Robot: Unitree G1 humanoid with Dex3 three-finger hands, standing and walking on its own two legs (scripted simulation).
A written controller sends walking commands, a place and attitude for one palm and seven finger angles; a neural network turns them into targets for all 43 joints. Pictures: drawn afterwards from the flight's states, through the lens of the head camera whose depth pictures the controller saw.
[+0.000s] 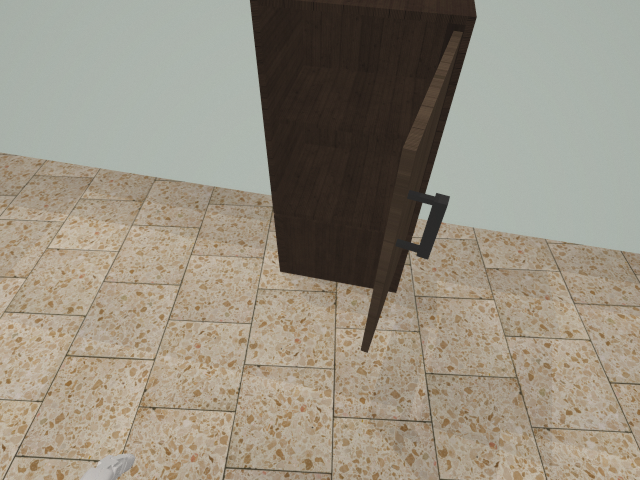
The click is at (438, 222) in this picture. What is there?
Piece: cupboard door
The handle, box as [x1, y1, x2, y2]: [395, 190, 449, 258]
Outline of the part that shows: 409,190 407,198 431,204 432,207 420,244 418,245 397,239 395,245 415,251 417,253 416,255 427,258 446,208 449,196 436,193 434,196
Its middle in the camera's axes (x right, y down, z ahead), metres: +0.16 -0.02 +0.64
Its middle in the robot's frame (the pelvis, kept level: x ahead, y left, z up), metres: +0.50 -0.13 +0.01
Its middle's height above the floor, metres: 0.78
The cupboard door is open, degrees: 80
